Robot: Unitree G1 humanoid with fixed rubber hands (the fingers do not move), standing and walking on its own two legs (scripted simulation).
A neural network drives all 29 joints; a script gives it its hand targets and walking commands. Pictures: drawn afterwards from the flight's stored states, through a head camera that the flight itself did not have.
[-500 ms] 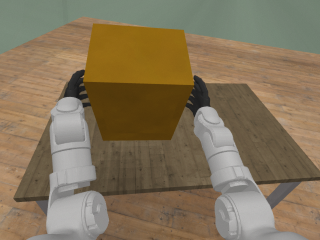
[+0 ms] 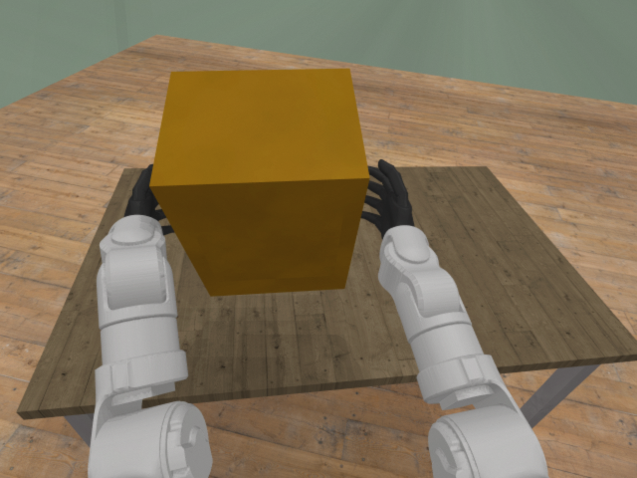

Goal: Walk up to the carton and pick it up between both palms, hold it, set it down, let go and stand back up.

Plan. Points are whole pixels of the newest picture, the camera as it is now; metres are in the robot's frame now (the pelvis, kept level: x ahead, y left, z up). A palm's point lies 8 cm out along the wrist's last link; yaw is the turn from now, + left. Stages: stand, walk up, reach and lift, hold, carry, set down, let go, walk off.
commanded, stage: hold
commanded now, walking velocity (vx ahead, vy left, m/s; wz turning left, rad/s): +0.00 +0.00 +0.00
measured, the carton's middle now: (271, 196) +0.43 +0.03 +0.16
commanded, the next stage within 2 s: set down in 0.14 s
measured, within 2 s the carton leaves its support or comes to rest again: neither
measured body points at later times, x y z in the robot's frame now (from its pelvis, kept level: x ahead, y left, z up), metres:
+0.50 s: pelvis -0.02 -0.01 +0.00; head -0.07 +0.01 +0.45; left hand +0.35 +0.17 +0.14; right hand +0.36 -0.13 +0.19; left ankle +0.02 +0.11 -0.75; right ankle +0.03 -0.10 -0.75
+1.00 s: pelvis +0.05 +0.00 +0.00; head +0.05 +0.02 +0.45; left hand +0.41 +0.16 +0.08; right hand +0.42 -0.13 +0.11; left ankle +0.02 +0.12 -0.75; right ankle +0.03 -0.10 -0.75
